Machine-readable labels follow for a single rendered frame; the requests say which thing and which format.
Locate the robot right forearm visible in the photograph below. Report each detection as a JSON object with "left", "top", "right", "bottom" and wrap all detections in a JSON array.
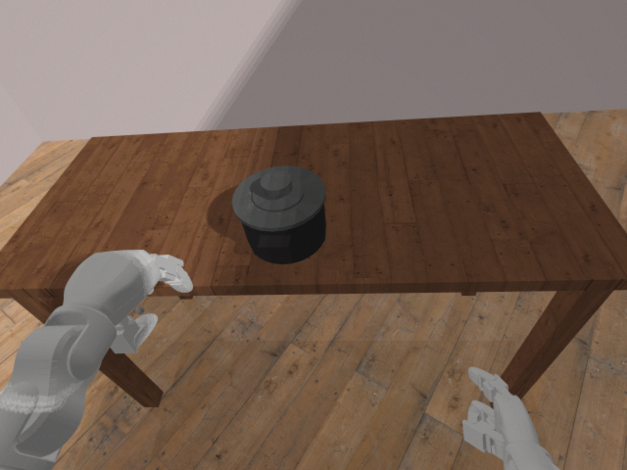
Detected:
[{"left": 504, "top": 441, "right": 560, "bottom": 470}]

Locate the knob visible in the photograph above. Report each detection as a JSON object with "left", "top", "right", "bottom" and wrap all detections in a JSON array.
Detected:
[{"left": 261, "top": 170, "right": 292, "bottom": 199}]

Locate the lid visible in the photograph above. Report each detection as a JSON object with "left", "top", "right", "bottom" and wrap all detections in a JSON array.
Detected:
[{"left": 232, "top": 165, "right": 325, "bottom": 232}]

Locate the left robot hand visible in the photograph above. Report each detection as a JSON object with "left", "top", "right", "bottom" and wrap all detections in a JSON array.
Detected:
[{"left": 63, "top": 250, "right": 193, "bottom": 353}]

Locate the robot left forearm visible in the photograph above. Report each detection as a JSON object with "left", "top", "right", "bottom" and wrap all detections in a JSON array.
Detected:
[{"left": 0, "top": 305, "right": 117, "bottom": 470}]

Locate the right robot hand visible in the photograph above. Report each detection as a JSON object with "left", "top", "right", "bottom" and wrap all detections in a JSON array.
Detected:
[{"left": 462, "top": 367, "right": 540, "bottom": 461}]

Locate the table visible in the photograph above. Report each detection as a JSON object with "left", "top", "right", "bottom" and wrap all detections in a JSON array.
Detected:
[{"left": 0, "top": 112, "right": 627, "bottom": 409}]

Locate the pot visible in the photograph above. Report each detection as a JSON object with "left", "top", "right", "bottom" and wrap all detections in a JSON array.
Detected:
[{"left": 242, "top": 205, "right": 326, "bottom": 264}]

